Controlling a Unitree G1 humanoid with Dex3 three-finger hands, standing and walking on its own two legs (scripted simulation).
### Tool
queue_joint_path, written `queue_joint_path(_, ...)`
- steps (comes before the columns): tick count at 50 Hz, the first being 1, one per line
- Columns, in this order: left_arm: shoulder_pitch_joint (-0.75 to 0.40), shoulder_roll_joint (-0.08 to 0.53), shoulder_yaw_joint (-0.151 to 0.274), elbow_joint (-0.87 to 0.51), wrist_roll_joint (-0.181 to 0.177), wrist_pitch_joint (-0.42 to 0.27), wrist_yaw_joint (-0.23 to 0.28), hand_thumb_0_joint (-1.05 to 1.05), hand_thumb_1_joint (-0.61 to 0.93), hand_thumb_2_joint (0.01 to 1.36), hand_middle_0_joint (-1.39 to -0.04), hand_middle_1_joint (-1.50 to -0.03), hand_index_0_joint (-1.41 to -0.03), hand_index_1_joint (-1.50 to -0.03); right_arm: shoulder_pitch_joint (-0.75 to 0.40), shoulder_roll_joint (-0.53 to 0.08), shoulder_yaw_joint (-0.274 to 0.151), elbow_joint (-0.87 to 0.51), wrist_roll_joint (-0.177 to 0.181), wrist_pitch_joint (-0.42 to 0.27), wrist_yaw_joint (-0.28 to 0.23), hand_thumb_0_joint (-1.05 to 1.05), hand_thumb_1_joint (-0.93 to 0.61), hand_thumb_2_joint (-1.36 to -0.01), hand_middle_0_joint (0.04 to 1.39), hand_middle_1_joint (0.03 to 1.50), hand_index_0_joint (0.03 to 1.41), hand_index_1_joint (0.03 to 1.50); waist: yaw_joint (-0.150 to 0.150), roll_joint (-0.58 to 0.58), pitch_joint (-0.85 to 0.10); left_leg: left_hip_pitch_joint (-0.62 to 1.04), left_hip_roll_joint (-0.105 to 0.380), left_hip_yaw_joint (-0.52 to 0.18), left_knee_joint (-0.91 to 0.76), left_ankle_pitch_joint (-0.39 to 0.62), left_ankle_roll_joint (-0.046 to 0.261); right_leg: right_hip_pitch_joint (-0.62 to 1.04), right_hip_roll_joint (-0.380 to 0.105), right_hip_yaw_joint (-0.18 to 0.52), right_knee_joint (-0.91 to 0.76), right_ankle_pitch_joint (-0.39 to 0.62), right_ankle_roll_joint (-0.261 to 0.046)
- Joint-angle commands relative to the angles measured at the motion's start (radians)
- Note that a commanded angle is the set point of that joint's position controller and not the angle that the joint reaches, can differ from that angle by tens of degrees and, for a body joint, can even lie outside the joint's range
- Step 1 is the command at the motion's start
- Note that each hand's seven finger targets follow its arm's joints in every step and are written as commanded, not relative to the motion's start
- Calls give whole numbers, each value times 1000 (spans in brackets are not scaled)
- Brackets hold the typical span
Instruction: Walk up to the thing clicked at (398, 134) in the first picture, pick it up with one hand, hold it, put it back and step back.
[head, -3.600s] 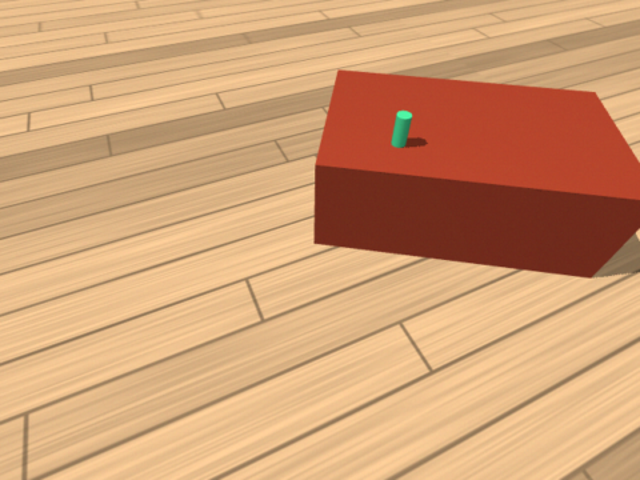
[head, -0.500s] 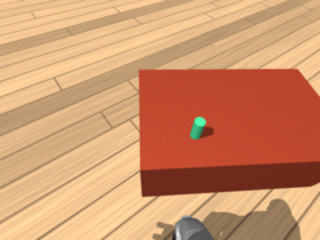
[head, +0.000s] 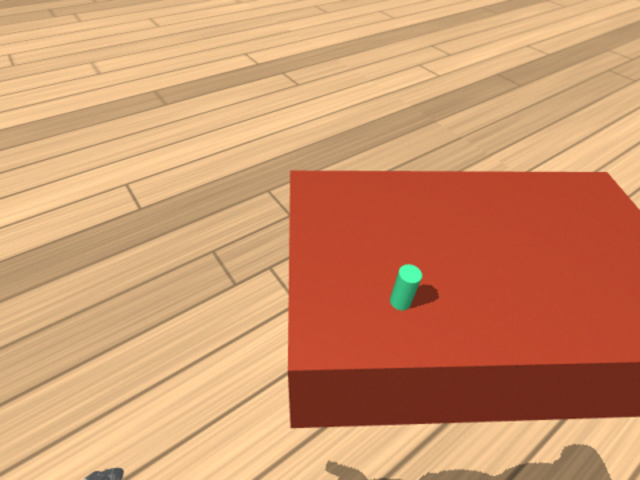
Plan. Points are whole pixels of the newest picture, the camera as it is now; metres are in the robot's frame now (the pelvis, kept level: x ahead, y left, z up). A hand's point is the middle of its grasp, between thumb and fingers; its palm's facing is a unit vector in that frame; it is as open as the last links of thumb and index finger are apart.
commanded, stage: walk up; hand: right
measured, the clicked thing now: (405, 288) +0.57 -0.22 -0.29
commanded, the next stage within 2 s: stand in 1.36 s
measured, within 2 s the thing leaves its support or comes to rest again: neither
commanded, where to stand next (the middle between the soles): +0.09 -0.01 m, yaw +0 degrees
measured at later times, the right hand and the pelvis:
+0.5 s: hand out of the picture +0.12 -0.25 -0.14, palm faces -0.06 +0.94 -0.34, open 7.4 cm; pelvis +0.02 +0.00 +0.01, yaw +1 degrees
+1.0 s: hand out of the picture +0.10 -0.26 -0.14, palm faces -0.04 +0.93 -0.36, open 7.4 cm; pelvis +0.03 -0.01 +0.02, yaw +1 degrees
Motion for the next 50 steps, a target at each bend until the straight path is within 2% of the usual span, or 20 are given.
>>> queue_joint_path(1,-46,203,51,-23,-4,-28,6,0,900,900,-200,-300,-200,-300,-68,-228,-51,-40,1,-40,-12,0,-900,-900,200,300,200,300,13,105,-8,-108,124,-165,-249,-137,60,100,-82,138,-154,-126,-34)
queue_joint_path(3,-32,204,46,1,-4,-29,6,0,900,900,-200,-300,-200,-300,-101,-225,-48,-37,2,-38,-11,0,-900,-900,200,300,200,300,23,118,-31,-84,124,-150,-251,-120,61,124,-81,129,-170,-100,-29)
queue_joint_path(5,-46,209,46,16,-3,-29,4,0,900,900,-200,-300,-200,-300,-93,-222,-47,-26,4,-34,-13,0,-900,-900,200,300,200,300,13,94,-22,-76,115,-135,-249,-118,57,125,-90,142,-203,-121,-26)
queue_joint_path(9,-52,214,41,42,-1,-29,5,0,900,900,-200,-300,-200,-300,-97,-229,-48,-6,8,-31,-14,0,-900,-900,200,300,200,300,3,64,-34,-15,113,-127,-251,-52,53,112,-96,143,-234,-107,-23)
queue_joint_path(14,-46,212,39,65,-4,-34,8,0,900,900,-200,-300,-200,-300,-87,-230,-47,13,16,-30,-19,0,-900,-900,200,300,200,300,-3,36,-94,41,110,-107,-234,102,52,173,-109,134,-224,69,-20)
queue_joint_path(17,-51,214,40,73,-3,-33,12,0,900,900,-200,-300,-200,-300,-92,-228,-49,21,18,-24,-21,0,-900,-900,200,300,200,300,-10,7,-101,57,111,-100,-229,137,51,176,-116,131,-234,95,-19)
queue_joint_path(26,-67,200,43,83,-3,-30,18,0,900,900,-200,-300,-200,-300,-112,-216,-47,45,12,-18,-21,0,-900,-900,200,300,200,300,-10,10,-85,61,116,-97,-257,162,42,186,-117,125,-255,92,-13)
queue_joint_path(27,-61,200,44,85,-2,-31,18,0,900,900,-200,-300,-200,-300,-122,-221,-48,43,12,-19,-21,0,-900,-900,200,300,200,300,-6,21,-93,65,119,-98,-257,172,46,199,-116,118,-247,116,-13)
queue_joint_path(31,-73,200,48,86,0,-29,19,0,900,900,-200,-300,-200,-300,-130,-208,-44,48,10,-18,-21,0,-900,-900,200,300,200,300,-6,19,-71,54,115,-94,-267,151,39,191,-114,120,-265,78,-8)
queue_joint_path(36,-92,199,49,79,3,-30,19,0,900,900,-200,-300,-200,-300,-125,-207,-44,54,7,-19,-20,0,-900,-900,200,300,200,300,-10,26,-92,49,116,-90,-275,155,38,221,-116,121,-262,118,-7)
queue_joint_path(43,-97,197,54,71,3,-26,18,0,900,900,-200,-300,-200,-300,-120,-206,-46,52,5,-18,-23,0,-900,-900,200,300,200,300,-11,33,-84,39,110,-89,-281,136,36,221,-109,120,-266,76,-10)
queue_joint_path(50,-87,193,54,69,4,-25,17,0,900,900,-200,-300,-200,-300,-113,-214,-46,51,6,-19,-23,0,-900,-900,200,300,200,300,-9,29,-106,48,119,-92,-283,154,41,247,-108,113,-250,126,-11)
